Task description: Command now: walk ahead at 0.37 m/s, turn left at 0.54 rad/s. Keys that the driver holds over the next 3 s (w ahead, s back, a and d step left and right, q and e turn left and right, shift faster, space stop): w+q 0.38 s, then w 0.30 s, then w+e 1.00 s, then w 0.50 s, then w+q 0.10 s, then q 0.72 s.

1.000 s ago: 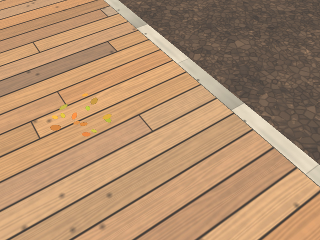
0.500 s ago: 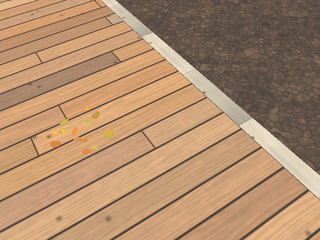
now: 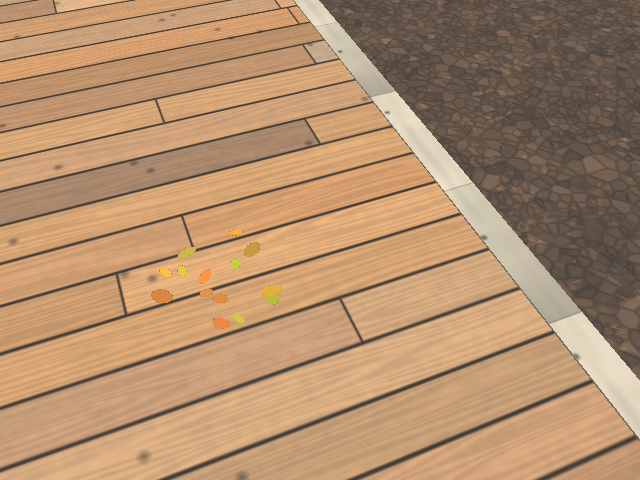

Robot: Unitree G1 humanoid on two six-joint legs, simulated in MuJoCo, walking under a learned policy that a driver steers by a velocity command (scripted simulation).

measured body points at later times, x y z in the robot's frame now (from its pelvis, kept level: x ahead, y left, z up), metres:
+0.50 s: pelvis +0.15 -0.03 +0.00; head +0.17 -0.05 +0.45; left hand +0.05 +0.22 -0.12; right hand +0.39 -0.22 -0.10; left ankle +0.24 +0.19 -0.66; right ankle +0.09 -0.16 -0.74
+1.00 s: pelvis +0.38 +0.11 +0.00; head +0.39 +0.12 +0.45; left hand +0.44 +0.41 -0.11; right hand +0.49 -0.14 -0.12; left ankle +0.30 +0.18 -0.74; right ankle +0.56 -0.03 -0.66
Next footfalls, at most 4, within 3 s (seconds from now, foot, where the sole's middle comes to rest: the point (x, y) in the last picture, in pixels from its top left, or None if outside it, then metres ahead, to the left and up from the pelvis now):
0.16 right None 0.13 -0.15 -0.78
0.68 left None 0.34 0.19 -0.78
1.24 right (300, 393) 0.70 0.05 -0.78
1.72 left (226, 296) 0.98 0.23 -0.78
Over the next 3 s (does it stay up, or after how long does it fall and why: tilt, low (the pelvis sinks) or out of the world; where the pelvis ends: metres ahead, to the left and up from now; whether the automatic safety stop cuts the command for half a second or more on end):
stays up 1.25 0.01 -0.01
